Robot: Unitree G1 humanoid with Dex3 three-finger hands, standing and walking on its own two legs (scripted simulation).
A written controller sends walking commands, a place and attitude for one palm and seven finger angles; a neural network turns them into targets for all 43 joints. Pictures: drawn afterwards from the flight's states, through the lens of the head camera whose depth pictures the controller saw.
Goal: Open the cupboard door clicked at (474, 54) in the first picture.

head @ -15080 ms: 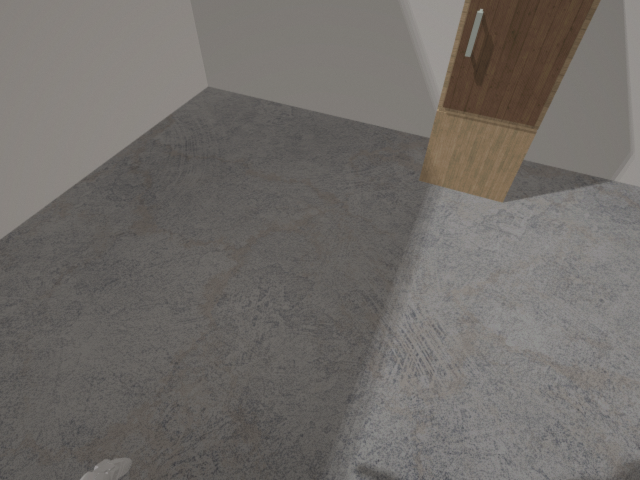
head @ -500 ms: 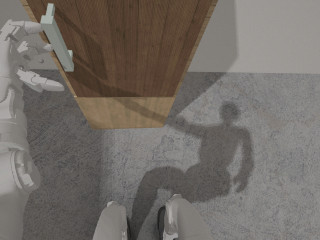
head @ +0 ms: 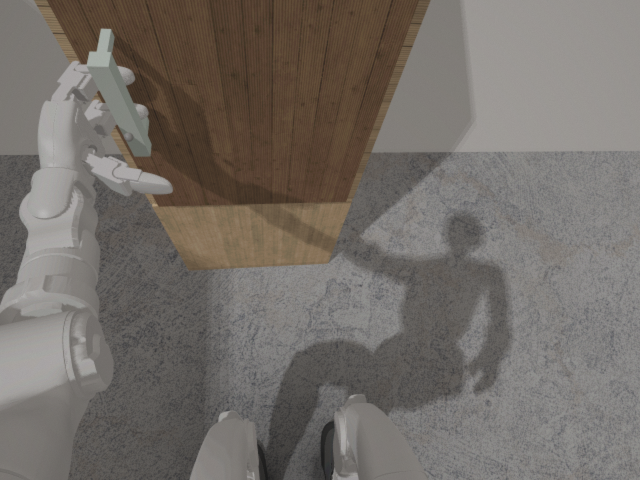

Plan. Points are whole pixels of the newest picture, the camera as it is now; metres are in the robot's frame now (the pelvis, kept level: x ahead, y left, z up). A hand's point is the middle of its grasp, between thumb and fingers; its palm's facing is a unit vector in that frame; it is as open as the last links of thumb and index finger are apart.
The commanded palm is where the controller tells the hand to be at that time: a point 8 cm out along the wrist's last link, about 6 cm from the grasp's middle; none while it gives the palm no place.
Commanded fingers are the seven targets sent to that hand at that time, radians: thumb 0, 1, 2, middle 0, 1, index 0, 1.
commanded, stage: slide the fingers in behind the handle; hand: left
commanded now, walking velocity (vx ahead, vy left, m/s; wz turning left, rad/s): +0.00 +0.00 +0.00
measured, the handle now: (126, 98) +0.56 +0.19 +0.06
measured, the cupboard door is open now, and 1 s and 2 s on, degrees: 0 0 16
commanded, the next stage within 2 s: close the thumb around the handle in 0.62 s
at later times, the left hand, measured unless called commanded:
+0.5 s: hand (146, 136) +0.51 +0.17 +0.05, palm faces +0.00 -1.00 -0.02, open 14.0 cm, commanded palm +0.49 +0.21 +0.05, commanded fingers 0.00 -0.50 0.30 -0.30 -1.20 -0.30 -1.20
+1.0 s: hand (145, 140) +0.51 +0.17 +0.05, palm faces +0.00 -1.00 -0.02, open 11.8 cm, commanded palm +0.48 +0.21 +0.05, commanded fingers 0.00 0.34 0.66 -0.36 -1.29 -0.36 -1.29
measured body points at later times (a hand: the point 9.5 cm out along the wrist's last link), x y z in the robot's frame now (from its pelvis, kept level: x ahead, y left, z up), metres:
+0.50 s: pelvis +0.00 -0.01 +0.00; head +0.15 +0.01 +0.42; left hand +0.51 +0.22 +0.06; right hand +0.01 -0.27 -0.11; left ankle +0.00 +0.08 -0.64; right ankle +0.03 -0.12 -0.64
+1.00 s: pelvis +0.00 -0.01 +0.00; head +0.15 +0.01 +0.42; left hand +0.50 +0.22 +0.05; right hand +0.01 -0.28 -0.11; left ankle +0.00 +0.08 -0.64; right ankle +0.03 -0.12 -0.64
